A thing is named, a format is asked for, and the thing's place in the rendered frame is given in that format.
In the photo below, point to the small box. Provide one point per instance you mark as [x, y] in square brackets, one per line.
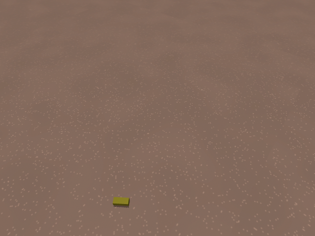
[121, 201]

